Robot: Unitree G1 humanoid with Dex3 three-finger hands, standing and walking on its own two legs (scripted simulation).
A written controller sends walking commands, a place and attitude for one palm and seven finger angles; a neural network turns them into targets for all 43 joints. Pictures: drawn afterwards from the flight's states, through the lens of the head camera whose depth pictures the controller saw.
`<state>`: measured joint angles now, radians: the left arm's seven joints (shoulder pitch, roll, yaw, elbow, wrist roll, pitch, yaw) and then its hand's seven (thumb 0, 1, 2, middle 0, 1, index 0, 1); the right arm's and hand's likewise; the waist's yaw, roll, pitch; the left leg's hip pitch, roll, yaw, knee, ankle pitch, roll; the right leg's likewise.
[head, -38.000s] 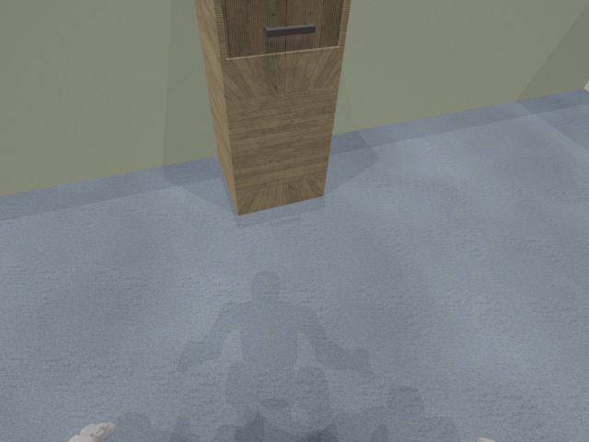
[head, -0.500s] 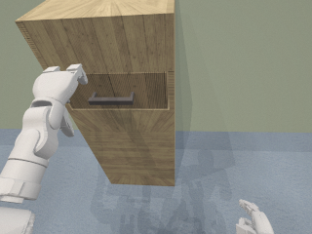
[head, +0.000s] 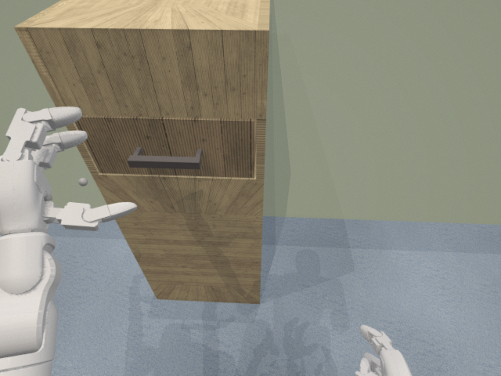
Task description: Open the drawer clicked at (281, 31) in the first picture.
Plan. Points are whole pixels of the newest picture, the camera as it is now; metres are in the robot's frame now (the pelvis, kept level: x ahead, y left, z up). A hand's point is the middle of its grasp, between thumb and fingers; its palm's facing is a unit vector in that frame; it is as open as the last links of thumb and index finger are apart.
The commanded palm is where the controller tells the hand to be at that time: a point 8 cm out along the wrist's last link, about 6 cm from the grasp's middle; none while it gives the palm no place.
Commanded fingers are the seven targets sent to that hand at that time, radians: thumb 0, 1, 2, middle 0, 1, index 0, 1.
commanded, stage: draw the hand back to the body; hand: left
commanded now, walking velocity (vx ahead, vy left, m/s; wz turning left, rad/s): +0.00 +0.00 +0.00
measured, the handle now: (166, 157) +0.53 +0.25 +0.04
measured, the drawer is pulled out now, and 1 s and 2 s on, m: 0.00 0.00 0.00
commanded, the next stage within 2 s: step back with the hand held close in 0.66 s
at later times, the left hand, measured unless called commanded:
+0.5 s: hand (26, 271) +0.15 +0.24 +0.21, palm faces +0.50 -0.78 -0.37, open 8.3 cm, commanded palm +0.11 +0.28 +0.23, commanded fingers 0.00 0.90 0.90 -0.20 -0.30 -0.20 -0.30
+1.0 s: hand (35, 269) +0.17 +0.25 +0.19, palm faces +0.42 -0.79 -0.44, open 7.4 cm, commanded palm +0.09 +0.30 +0.23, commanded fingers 0.00 0.90 0.90 -0.20 -0.30 -0.20 -0.30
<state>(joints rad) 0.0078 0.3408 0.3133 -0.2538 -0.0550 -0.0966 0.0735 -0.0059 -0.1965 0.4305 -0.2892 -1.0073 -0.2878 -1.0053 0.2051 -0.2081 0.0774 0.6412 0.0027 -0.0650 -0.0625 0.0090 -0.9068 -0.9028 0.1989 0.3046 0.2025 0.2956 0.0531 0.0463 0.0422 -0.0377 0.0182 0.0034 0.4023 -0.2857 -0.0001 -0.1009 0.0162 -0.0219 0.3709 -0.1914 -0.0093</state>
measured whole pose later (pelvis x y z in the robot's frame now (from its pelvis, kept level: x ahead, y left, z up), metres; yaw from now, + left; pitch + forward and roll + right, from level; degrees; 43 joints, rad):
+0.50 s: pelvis -0.02 +0.00 +0.00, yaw +1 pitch -6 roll -1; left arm 0.44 0.33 0.37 -0.57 -0.05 -0.15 0.09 0.01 0.65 0.80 -0.23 -0.45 -0.23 -0.45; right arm 0.17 -0.21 0.03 0.64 -0.01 -0.18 -0.08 0.01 -0.91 -0.90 0.20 0.30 0.20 0.30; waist 0.10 0.07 0.03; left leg -0.06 0.02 -0.01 0.45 -0.29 0.00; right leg -0.11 0.02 -0.04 0.40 -0.19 -0.01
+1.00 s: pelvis -0.04 +0.01 -0.01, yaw +1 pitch +0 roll -1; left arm 0.50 0.37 0.41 -0.64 -0.01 -0.18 0.13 0.01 0.88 0.90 -0.21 -0.31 -0.21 -0.31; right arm 0.21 -0.23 0.00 0.58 -0.03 -0.08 -0.07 0.01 -0.91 -0.90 0.20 0.30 0.20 0.30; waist -0.01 0.00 0.03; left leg -0.25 0.00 0.00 0.55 -0.29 0.02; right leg -0.29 -0.01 -0.03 0.47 -0.17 0.01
